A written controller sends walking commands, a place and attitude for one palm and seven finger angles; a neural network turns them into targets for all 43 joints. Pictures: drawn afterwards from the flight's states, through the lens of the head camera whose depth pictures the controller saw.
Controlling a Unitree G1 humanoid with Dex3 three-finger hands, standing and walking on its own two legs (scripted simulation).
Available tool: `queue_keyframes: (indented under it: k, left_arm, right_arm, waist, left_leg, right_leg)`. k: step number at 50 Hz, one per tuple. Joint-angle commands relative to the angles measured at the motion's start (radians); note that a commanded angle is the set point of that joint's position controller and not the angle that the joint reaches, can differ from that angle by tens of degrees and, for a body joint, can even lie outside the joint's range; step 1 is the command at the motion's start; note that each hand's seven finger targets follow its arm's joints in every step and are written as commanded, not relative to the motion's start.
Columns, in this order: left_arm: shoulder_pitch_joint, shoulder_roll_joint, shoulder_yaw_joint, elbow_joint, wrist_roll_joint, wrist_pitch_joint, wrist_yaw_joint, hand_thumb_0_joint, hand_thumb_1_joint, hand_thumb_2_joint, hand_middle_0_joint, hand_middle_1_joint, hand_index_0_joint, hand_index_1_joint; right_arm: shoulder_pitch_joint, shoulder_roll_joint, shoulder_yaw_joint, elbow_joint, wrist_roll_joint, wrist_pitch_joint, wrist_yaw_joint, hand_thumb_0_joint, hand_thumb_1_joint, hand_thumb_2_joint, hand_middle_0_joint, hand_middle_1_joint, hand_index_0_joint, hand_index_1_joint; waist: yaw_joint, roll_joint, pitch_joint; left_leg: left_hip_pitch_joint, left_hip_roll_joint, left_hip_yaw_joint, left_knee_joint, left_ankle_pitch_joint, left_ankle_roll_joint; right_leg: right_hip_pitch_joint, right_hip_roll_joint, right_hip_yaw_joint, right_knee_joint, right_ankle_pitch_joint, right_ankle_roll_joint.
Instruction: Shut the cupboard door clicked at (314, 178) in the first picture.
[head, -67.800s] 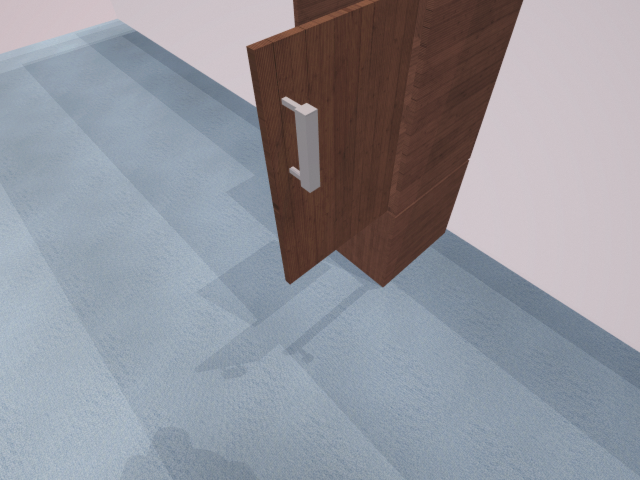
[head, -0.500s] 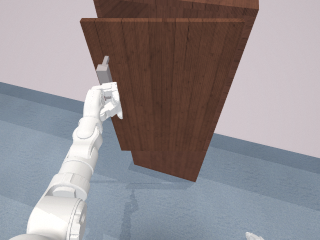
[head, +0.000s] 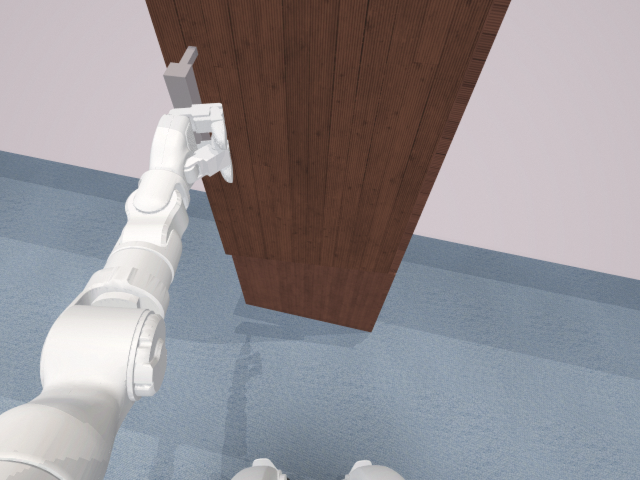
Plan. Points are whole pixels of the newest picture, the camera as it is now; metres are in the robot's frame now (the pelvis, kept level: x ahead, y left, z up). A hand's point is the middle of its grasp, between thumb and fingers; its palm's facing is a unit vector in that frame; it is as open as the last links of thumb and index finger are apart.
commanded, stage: push the door shut along its arc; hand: left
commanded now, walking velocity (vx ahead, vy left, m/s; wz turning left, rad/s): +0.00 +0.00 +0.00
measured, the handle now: (198, 114) +0.57 +0.13 +0.11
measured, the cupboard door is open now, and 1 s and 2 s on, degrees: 6 0 0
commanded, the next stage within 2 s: pull the fist back off the door in 0.96 s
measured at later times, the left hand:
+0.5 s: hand (275, 112) +0.56 +0.03 +0.12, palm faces -0.29 -0.96 -0.01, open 3.0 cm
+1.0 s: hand (275, 112) +0.56 +0.03 +0.12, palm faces -0.37 -0.93 -0.02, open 3.0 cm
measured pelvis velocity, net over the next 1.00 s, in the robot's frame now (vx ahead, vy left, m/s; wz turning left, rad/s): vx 0.00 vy -0.01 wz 0.01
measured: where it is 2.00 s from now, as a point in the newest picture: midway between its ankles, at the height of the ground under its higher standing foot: outside the picture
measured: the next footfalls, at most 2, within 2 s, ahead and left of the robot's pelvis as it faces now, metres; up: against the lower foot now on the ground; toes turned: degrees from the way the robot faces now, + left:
none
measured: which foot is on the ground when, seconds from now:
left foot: down 0.00-1.00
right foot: down 0.00-1.00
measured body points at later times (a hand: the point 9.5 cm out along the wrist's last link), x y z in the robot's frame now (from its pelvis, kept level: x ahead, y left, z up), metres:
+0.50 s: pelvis +0.02 +0.00 -0.01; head +0.14 +0.00 +0.42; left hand +0.57 +0.08 +0.12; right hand -0.04 -0.26 -0.12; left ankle +0.03 +0.07 -0.70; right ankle +0.00 -0.09 -0.70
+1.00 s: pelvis +0.00 -0.01 -0.02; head +0.15 +0.00 +0.40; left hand +0.58 +0.08 +0.13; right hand -0.04 -0.29 -0.13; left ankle +0.03 +0.07 -0.70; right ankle +0.00 -0.09 -0.70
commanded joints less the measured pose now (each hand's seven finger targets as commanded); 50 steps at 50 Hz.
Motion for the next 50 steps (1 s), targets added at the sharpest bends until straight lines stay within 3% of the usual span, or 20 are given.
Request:
queue_keyframes:
  k: [1,4,7,9,12,14,16,18,21,24,26,28,30,32,34,36,37,40,43,50]
  left_arm:
    - [-0.65,0.085,-0.031,-0.191,0.008,-0.065,-0.039,0.0,0.9,0.9,-1.3,-1.5,-1.3,-1.5]
    - [-0.715,0.093,-0.028,-0.173,0.008,-0.055,-0.046,0.0,0.9,0.9,-1.3,-1.5,-1.3,-1.5]
    - [-0.734,0.122,0.0,-0.156,0.01,-0.048,-0.049,0.0,0.9,0.9,-1.3,-1.5,-1.3,-1.5]
    - [-0.763,0.083,-0.037,-0.139,0.016,-0.042,-0.051,0.0,0.9,0.9,-1.3,-1.5,-1.3,-1.5]
    - [-0.776,0.141,0.016,-0.112,0.022,-0.036,-0.042,0.0,0.9,0.9,-1.3,-1.5,-1.3,-1.5]
    - [-0.796,0.162,0.031,-0.087,0.032,-0.025,-0.035,0.0,0.9,0.9,-1.3,-1.5,-1.3,-1.5]
    - [-0.795,0.236,0.092,-0.071,0.048,-0.022,-0.024,0.0,0.9,0.9,-1.3,-1.5,-1.3,-1.5]
    - [-0.789,0.254,0.11,-0.093,0.057,-0.026,-0.024,0.0,0.9,0.9,-1.3,-1.5,-1.3,-1.5]
    - [-0.753,0.304,0.142,-0.06,0.077,-0.025,-0.031,0.0,0.9,0.9,-1.3,-1.5,-1.3,-1.5]
    - [-0.767,0.255,0.094,-0.048,0.094,-0.009,-0.049,0.0,0.9,0.9,-1.3,-1.5,-1.3,-1.5]
    - [-0.792,0.281,0.116,-0.063,0.088,-0.002,-0.059,0.0,0.9,0.9,-1.3,-1.5,-1.3,-1.5]
    - [-0.817,0.257,0.092,-0.058,0.081,0.011,-0.079,0.0,0.9,0.9,-1.3,-1.5,-1.3,-1.5]
    - [-0.885,0.199,0.046,-0.077,0.071,0.018,-0.093,0.0,0.9,0.9,-1.3,-1.5,-1.3,-1.5]
    - [-0.905,0.245,0.069,-0.046,0.068,0.029,-0.105,0.0,0.9,0.9,-1.3,-1.5,-1.3,-1.5]
    - [-0.934,0.218,0.044,-0.017,0.064,0.042,-0.115,0.0,0.9,0.9,-1.3,-1.5,-1.3,-1.5]
    - [-0.997,0.224,0.041,-0.058,0.059,0.032,-0.126,0.0,0.9,0.9,-1.3,-1.5,-1.3,-1.5]
    - [-0.986,0.183,0.018,-0.04,0.055,0.039,-0.133,0.0,0.9,0.9,-1.3,-1.5,-1.3,-1.5]
    - [-1.027,0.156,-0.003,-0.052,0.04,0.04,-0.146,0.0,0.9,0.9,-1.3,-1.5,-1.3,-1.5]
    - [-1.065,0.164,-0.006,-0.064,0.035,0.04,-0.158,0.0,0.9,0.9,-1.3,-1.5,-1.3,-1.5]
    - [-1.099,0.121,-0.034,-0.043,0.026,0.074,-0.157,0.0,0.9,0.9,-1.3,-1.5,-1.3,-1.5]
  right_arm:
    - [0.116,-0.172,-0.056,-0.058,-0.001,-0.035,-0.009,0.0,-0.9,-0.9,0.2,0.3,0.2,0.3]
    - [0.139,-0.182,-0.059,-0.045,-0.006,-0.039,-0.007,0.0,-0.9,-0.9,0.2,0.3,0.2,0.3]
    - [0.158,-0.187,-0.061,-0.043,-0.011,-0.038,-0.006,0.0,-0.9,-0.9,0.2,0.3,0.2,0.3]
    - [0.168,-0.185,-0.058,-0.04,-0.014,-0.036,-0.001,0.0,-0.9,-0.9,0.2,0.3,0.2,0.3]
    - [0.188,-0.194,-0.06,-0.038,-0.02,-0.031,0.003,0.0,-0.9,-0.9,0.2,0.3,0.2,0.3]
    - [0.202,-0.197,-0.057,-0.04,-0.024,-0.024,0.005,0.0,-0.9,-0.9,0.2,0.3,0.2,0.3]
    - [0.22,-0.2,-0.055,-0.045,-0.031,-0.015,0.006,0.0,-0.9,-0.9,0.2,0.3,0.2,0.3]
    - [0.226,-0.198,-0.058,-0.057,-0.037,-0.007,0.011,0.0,-0.9,-0.9,0.2,0.3,0.2,0.3]
    - [0.245,-0.2,-0.054,-0.069,-0.04,0.009,0.014,0.0,-0.9,-0.9,0.2,0.3,0.2,0.3]
    - [0.261,-0.197,-0.061,-0.073,-0.04,0.025,0.017,0.0,-0.9,-0.9,0.2,0.3,0.2,0.3]
    - [0.27,-0.204,-0.064,-0.074,-0.041,0.034,0.013,0.0,-0.9,-0.9,0.2,0.3,0.2,0.3]
    - [0.277,-0.2,-0.066,-0.071,-0.036,0.041,0.009,0.0,-0.9,-0.9,0.2,0.3,0.2,0.3]
    - [0.281,-0.193,-0.067,-0.061,-0.036,0.041,0.005,0.0,-0.9,-0.9,0.2,0.3,0.2,0.3]
    - [0.281,-0.199,-0.063,-0.046,-0.037,0.04,0.002,0.0,-0.9,-0.9,0.2,0.3,0.2,0.3]
    - [0.277,-0.197,-0.059,-0.037,-0.036,0.037,-0.002,0.0,-0.9,-0.9,0.2,0.3,0.2,0.3]
    - [0.28,-0.199,-0.061,-0.032,-0.038,0.028,-0.007,0.0,-0.9,-0.9,0.2,0.3,0.2,0.3]
    - [0.271,-0.196,-0.061,-0.027,-0.04,0.026,-0.007,0.0,-0.9,-0.9,0.2,0.3,0.2,0.3]
    - [0.273,-0.197,-0.058,-0.018,-0.041,0.015,-0.013,0.0,-0.9,-0.9,0.2,0.3,0.2,0.3]
    - [0.261,-0.205,-0.06,-0.002,-0.042,0.0,-0.016,0.0,-0.9,-0.9,0.2,0.3,0.2,0.3]
    - [0.251,-0.208,-0.052,0.02,-0.04,-0.021,-0.035,0.0,-0.9,-0.9,0.2,0.3,0.2,0.3]
  waist:
    - [-0.086,0.047,-0.39]
    - [-0.109,0.04,-0.413]
    - [-0.107,0.048,-0.462]
    - [-0.124,0.054,-0.448]
    - [-0.119,0.059,-0.459]
    - [-0.134,0.038,-0.445]
    - [-0.121,0.043,-0.471]
    - [-0.113,0.069,-0.526]
    - [-0.104,0.055,-0.533]
    - [-0.126,0.041,-0.507]
    - [-0.133,0.02,-0.52]
    - [-0.151,0.007,-0.506]
    - [-0.172,0.038,-0.497]
    - [-0.174,0.044,-0.477]
    - [-0.193,0.054,-0.446]
    - [-0.197,0.108,-0.498]
    - [-0.202,0.104,-0.5]
    - [-0.217,0.129,-0.516]
    - [-0.222,0.139,-0.544]
    - [-0.248,0.122,-0.518]
  left_leg:
    - [0.397,0.055,-0.134,-0.065,0.138,-0.041]
    - [0.399,0.06,-0.15,-0.05,0.14,-0.043]
    - [0.409,0.061,-0.155,-0.033,0.19,-0.043]
    - [0.405,0.063,-0.162,-0.027,0.184,-0.045]
    - [0.398,0.065,-0.168,-0.018,0.205,-0.047]
    - [0.362,0.062,-0.161,-0.009,0.206,-0.041]
    - [0.342,0.058,-0.152,0.001,0.252,-0.039]
    - [0.352,0.056,-0.141,0.017,0.312,-0.04]
    - [0.318,0.054,-0.13,0.03,0.358,-0.038]
    - [0.301,0.056,-0.124,0.042,0.359,-0.037]
    - [0.293,0.051,-0.116,0.047,0.365,-0.027]
    - [0.28,0.05,-0.112,0.048,0.351,-0.022]
    - [0.303,0.047,-0.112,0.055,0.348,-0.018]
    - [0.279,0.046,-0.114,0.059,0.314,-0.019]
    - [0.251,0.043,-0.114,0.063,0.268,-0.016]
    - [0.297,0.044,-0.123,0.073,0.3,-0.017]
    - [0.311,0.044,-0.128,0.08,0.299,-0.016]
    - [0.332,0.048,-0.14,0.089,0.305,-0.013]
    - [0.336,0.053,-0.146,0.105,0.29,-0.014]
    - [0.299,0.056,-0.144,0.109,0.22,-0.005]
  right_leg:
    - [-0.108,-0.005,0.046,-0.099,0.143,0.013]
    - [-0.142,-0.004,0.039,-0.084,0.136,0.012]
    - [-0.142,-0.002,0.038,-0.07,0.162,0.01]
    - [-0.176,-0.001,0.033,-0.065,0.152,0.012]
    - [-0.18,0.001,0.031,-0.053,0.159,0.008]
    - [-0.18,0.002,0.033,-0.051,0.166,0.012]
    - [-0.148,0.003,0.036,-0.038,0.204,0.011]
    - [-0.124,0.002,0.039,-0.025,0.259,0.012]
    - [-0.093,0.006,0.043,-0.013,0.312,0.014]
    - [-0.112,0.008,0.042,-0.016,0.329,0.02]
    - [-0.088,0.01,0.05,-0.023,0.357,0.023]
    - [-0.087,0.012,0.052,-0.03,0.367,0.025]
    - [-0.118,0.012,0.05,-0.033,0.357,0.026]
    - [-0.132,0.014,0.054,-0.039,0.33,0.026]
    - [-0.152,0.012,0.056,-0.045,0.295,0.025]
    - [-0.176,0.009,0.054,-0.032,0.301,0.024]
    - [-0.193,0.013,0.047,-0.03,0.29,0.021]
    - [-0.227,0.013,0.036,-0.02,0.266,0.017]
    - [-0.258,0.012,0.04,-0.011,0.243,0.02]
    - [-0.295,0.012,0.03,-0.011,0.176,0.022]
